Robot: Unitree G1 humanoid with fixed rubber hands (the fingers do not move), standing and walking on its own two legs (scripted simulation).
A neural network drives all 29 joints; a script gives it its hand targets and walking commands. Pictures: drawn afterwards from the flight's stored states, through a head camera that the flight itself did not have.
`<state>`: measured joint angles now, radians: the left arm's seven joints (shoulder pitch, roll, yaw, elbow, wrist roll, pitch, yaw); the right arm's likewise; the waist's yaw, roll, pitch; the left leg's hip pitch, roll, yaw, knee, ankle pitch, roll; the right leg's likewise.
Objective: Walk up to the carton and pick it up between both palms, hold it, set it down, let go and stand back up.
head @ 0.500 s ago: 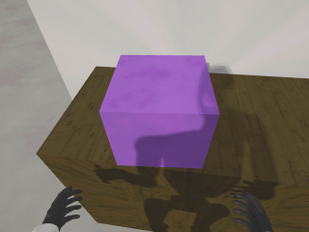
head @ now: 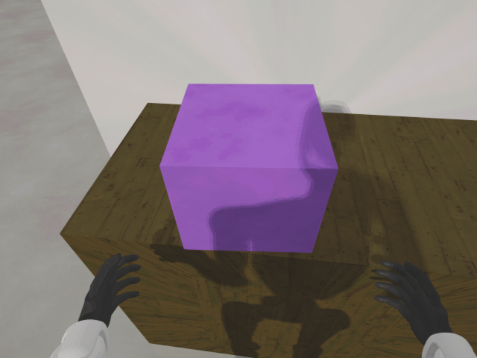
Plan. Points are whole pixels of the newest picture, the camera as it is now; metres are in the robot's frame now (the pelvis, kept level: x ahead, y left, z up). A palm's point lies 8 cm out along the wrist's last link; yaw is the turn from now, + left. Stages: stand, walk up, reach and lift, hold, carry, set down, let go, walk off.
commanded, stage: reach and lift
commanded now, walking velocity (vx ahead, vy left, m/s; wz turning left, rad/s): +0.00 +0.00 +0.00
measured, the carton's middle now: (248, 166) +0.45 +0.01 +0.10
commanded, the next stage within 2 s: none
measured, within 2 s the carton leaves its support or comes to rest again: neither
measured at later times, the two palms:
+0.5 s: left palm (107, 261) +0.24 +0.21 +0.11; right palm (428, 266) +0.24 -0.25 +0.09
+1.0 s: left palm (101, 187) +0.32 +0.22 +0.17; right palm (422, 193) +0.32 -0.25 +0.16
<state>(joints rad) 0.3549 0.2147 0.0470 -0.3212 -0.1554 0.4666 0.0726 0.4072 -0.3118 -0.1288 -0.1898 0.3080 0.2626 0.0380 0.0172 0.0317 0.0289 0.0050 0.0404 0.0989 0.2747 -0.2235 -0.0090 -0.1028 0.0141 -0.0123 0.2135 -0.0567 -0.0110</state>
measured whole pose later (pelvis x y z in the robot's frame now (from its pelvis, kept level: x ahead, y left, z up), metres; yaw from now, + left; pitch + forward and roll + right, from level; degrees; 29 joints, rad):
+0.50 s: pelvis -0.01 -0.03 +0.00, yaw +2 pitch -3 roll +0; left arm 0.04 0.31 0.12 -0.18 -0.26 0.48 0.00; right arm 0.12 -0.26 -0.13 -0.21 0.30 0.39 -0.08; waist 0.01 0.02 0.01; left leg -0.04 0.06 0.06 0.30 -0.21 -0.03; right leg -0.16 0.03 -0.05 0.29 -0.09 -0.04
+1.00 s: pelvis +0.01 +0.00 +0.00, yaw +2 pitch -2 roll -1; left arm -0.27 0.30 0.21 -0.27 -0.21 0.80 0.03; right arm -0.27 -0.46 -0.10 0.02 0.48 0.47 -0.07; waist -0.06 0.01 -0.01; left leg -0.05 0.04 0.06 0.34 -0.26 -0.01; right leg -0.14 0.01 -0.05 0.27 -0.11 -0.01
